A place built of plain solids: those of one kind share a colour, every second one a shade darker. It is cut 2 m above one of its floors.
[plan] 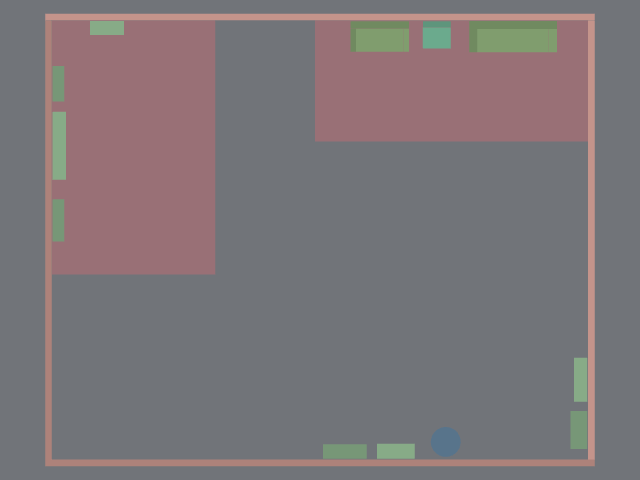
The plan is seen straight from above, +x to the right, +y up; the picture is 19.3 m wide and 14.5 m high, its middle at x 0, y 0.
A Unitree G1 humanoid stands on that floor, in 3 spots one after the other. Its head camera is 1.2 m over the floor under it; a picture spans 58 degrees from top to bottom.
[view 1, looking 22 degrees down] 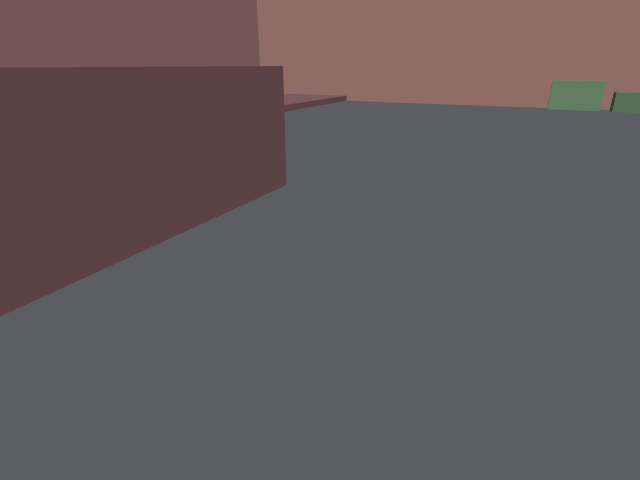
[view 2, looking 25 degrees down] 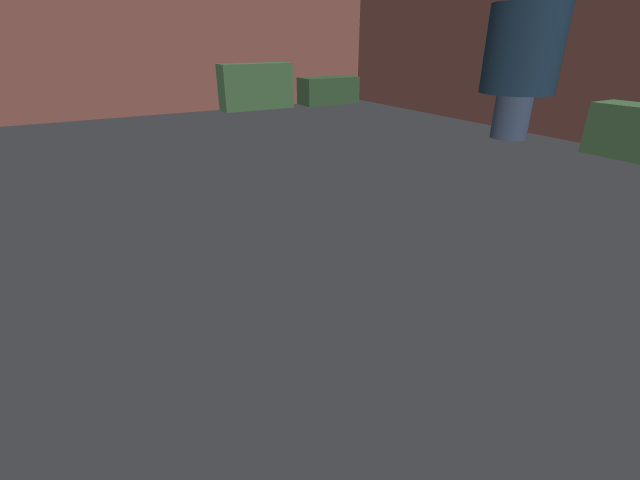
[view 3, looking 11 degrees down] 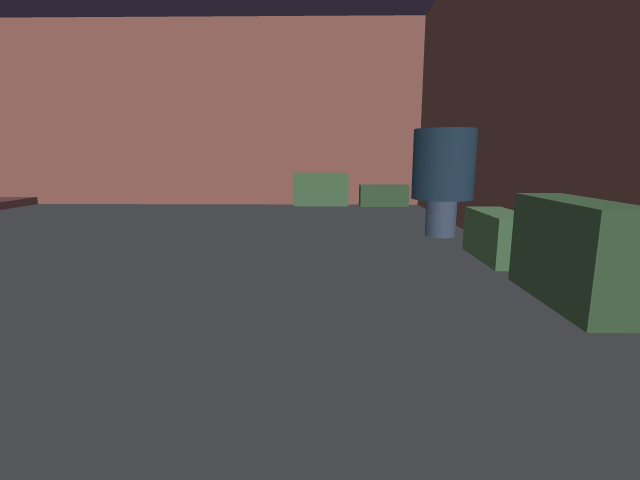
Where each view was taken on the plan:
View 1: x -7.10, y -3.36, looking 26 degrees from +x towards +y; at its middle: ground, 3.20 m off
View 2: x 0.03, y -1.05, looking -30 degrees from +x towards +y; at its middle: ground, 2.84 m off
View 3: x -2.75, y -4.38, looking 1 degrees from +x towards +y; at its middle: ground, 6.29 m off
